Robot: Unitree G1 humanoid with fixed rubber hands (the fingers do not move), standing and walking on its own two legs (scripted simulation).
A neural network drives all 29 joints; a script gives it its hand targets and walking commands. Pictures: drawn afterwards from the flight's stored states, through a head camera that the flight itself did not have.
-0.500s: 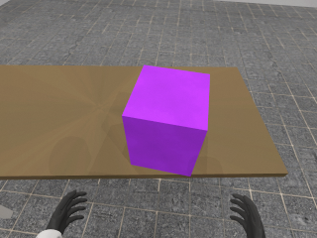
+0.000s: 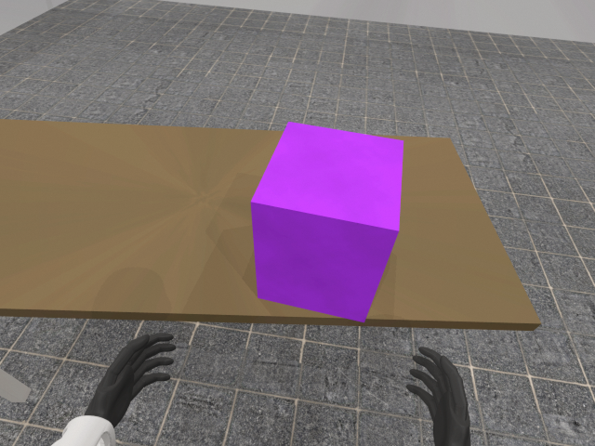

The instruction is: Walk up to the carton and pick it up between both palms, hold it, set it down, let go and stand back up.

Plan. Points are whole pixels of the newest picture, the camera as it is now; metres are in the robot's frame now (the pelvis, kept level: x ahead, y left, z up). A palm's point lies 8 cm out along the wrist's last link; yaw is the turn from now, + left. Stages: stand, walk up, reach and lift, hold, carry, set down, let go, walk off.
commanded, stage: reach and lift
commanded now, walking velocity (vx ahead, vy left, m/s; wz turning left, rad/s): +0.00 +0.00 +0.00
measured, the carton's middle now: (326, 223) +0.47 +0.01 +0.01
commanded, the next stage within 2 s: none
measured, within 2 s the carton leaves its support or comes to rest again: neither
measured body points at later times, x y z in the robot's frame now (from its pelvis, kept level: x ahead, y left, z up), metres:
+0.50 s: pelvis +0.01 -0.01 +0.00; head +0.00 +0.00 +0.45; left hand +0.24 +0.25 +0.03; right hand +0.26 -0.15 +0.02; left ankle +0.02 +0.12 -0.74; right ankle -0.01 -0.16 -0.74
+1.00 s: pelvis +0.03 -0.01 +0.00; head +0.05 +0.01 +0.45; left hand +0.32 +0.24 +0.07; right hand +0.31 -0.16 +0.06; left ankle +0.02 +0.12 -0.74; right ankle -0.01 -0.16 -0.74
